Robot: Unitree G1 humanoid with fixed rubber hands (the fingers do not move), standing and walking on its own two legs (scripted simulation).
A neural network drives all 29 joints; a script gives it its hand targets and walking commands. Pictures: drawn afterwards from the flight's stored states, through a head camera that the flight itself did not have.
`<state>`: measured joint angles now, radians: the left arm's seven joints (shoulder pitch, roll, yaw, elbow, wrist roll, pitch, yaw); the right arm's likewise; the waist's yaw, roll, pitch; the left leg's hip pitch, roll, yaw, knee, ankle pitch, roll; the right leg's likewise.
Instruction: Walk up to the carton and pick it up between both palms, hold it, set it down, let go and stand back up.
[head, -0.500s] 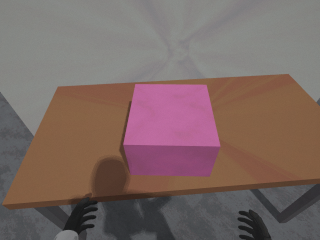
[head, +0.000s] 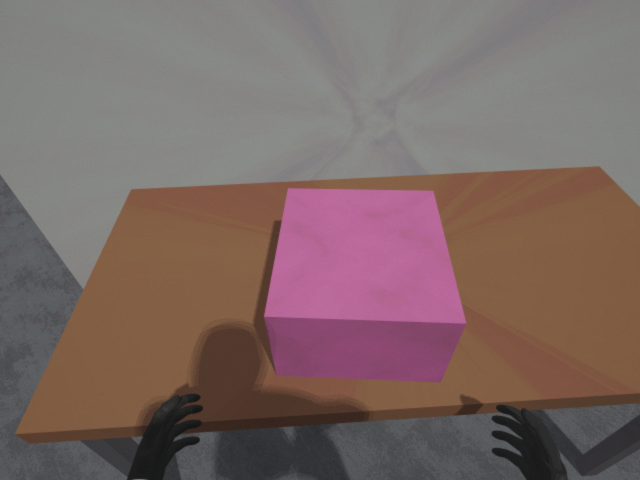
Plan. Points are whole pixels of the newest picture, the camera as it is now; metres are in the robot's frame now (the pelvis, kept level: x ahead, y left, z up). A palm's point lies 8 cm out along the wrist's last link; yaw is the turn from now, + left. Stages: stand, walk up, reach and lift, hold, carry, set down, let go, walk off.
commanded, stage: reach and lift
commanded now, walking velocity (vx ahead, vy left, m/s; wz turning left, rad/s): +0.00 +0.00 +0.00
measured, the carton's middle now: (358, 278) +0.48 -0.03 -0.05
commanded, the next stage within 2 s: none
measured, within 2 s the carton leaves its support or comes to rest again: neither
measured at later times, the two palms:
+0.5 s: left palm (166, 403) +0.25 +0.23 -0.02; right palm (538, 418) +0.23 -0.24 -0.03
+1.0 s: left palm (176, 323) +0.34 +0.23 +0.03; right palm (531, 335) +0.32 -0.25 +0.02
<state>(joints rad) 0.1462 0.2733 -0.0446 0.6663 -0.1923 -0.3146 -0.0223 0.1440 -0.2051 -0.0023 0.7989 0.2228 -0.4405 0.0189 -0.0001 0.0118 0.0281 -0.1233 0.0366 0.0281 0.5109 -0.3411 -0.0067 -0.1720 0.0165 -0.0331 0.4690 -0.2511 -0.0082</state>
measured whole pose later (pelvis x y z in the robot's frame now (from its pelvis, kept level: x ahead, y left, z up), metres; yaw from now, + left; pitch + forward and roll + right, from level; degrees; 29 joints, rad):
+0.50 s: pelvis -0.03 -0.01 -0.01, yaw +0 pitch +2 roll +0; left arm -0.22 0.31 -0.13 0.93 -0.35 -0.40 0.01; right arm -0.18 -0.26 0.06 0.94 0.35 -0.42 0.04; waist 0.00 0.00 -0.05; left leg -0.32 0.02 0.03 0.63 -0.34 -0.01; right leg -0.39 0.00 -0.02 0.62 -0.27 -0.01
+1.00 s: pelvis -0.03 -0.02 -0.01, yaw +1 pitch +10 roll +0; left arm -0.61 0.37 -0.11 1.14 -0.38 -0.26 -0.02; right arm -0.53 -0.32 0.12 1.05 0.42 -0.25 0.00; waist -0.02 -0.01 -0.14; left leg -0.50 0.03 0.00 0.63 -0.31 -0.03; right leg -0.55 0.02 -0.04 0.60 -0.23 -0.03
